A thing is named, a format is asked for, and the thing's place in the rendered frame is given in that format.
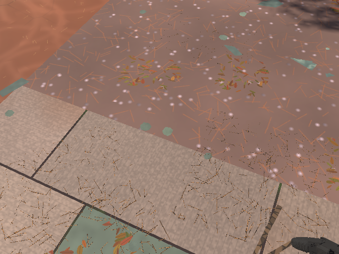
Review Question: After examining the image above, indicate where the right robot hand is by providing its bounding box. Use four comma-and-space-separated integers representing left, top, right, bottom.
291, 237, 339, 254

